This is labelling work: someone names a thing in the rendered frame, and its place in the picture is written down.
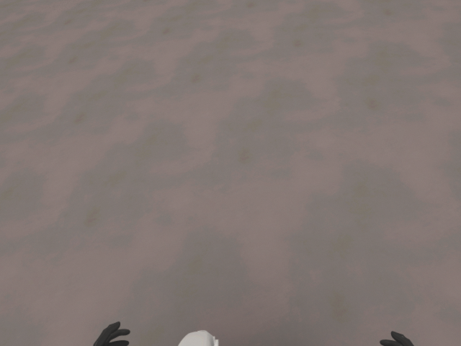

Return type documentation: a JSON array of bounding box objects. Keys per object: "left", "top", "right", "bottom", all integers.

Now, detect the robot left thigh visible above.
[{"left": 178, "top": 332, "right": 219, "bottom": 346}]

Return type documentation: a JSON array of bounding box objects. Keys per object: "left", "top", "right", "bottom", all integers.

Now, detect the right robot hand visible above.
[{"left": 380, "top": 331, "right": 414, "bottom": 346}]

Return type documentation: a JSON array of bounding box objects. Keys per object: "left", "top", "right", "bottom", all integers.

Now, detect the left robot hand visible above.
[{"left": 93, "top": 321, "right": 130, "bottom": 346}]

